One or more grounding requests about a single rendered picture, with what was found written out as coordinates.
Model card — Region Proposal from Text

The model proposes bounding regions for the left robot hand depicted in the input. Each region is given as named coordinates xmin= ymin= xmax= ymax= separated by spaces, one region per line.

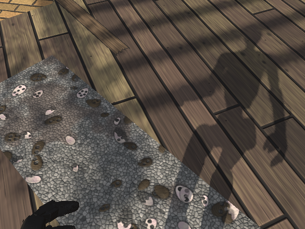
xmin=20 ymin=199 xmax=79 ymax=229

